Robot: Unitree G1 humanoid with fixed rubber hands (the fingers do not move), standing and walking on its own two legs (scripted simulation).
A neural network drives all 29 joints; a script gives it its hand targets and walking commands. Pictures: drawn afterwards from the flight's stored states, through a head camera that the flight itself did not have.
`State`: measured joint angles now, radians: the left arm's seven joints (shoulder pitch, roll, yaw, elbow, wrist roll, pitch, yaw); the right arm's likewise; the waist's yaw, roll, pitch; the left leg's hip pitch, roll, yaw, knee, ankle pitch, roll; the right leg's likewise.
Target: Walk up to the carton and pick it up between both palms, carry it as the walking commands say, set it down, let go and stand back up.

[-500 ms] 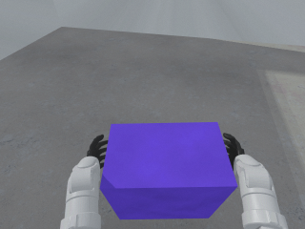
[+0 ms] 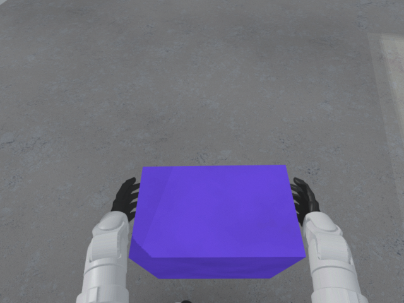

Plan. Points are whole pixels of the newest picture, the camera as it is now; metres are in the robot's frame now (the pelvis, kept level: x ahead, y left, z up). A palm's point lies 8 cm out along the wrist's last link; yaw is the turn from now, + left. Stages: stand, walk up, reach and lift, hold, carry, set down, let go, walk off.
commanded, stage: set down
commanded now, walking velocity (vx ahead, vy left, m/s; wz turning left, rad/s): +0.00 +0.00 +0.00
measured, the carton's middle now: (213, 229) +0.29 +0.02 -0.11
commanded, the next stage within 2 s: none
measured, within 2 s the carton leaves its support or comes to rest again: neither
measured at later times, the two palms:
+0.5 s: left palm (131, 214) +0.32 +0.22 -0.12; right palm (291, 214) +0.33 -0.17 -0.11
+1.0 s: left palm (142, 213) +0.35 +0.22 -0.21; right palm (280, 216) +0.36 -0.17 -0.21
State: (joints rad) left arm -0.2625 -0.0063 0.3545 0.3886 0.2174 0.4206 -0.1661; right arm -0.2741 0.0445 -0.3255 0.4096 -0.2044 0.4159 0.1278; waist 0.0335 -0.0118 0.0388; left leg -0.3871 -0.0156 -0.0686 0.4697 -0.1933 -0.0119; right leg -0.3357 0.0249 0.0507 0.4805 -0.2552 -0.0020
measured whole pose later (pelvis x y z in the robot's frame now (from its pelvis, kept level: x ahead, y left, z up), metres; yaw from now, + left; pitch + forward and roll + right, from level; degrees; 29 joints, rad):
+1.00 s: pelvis -0.05 +0.01 -0.13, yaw -2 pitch +41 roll -2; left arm -0.66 0.06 0.44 0.50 0.18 0.34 -0.14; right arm -0.67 -0.01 -0.43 0.51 -0.15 0.34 0.09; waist 0.03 -0.02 -0.21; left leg -1.52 -0.05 -0.09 1.16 -0.35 -0.03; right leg -1.47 0.08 0.06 1.18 -0.42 0.02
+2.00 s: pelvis -0.10 +0.01 -0.27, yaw -3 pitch +51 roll -2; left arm -1.05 0.23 0.41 0.71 0.08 0.33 -0.06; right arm -1.07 -0.15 -0.40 0.71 -0.07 0.33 0.01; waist 0.04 -0.02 -0.15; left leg -2.13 -0.08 -0.09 1.67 -0.43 -0.05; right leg -2.08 0.12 0.05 1.70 -0.51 0.05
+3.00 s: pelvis -0.10 +0.01 -0.38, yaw -4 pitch +45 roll -2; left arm -1.30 0.36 0.32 0.89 -0.04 0.25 -0.01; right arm -1.31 -0.27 -0.27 0.88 0.07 0.25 -0.07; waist 0.06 -0.02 0.13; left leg -2.33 -0.06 -0.06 2.05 -0.51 -0.05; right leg -2.28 0.14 0.04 2.08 -0.59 0.07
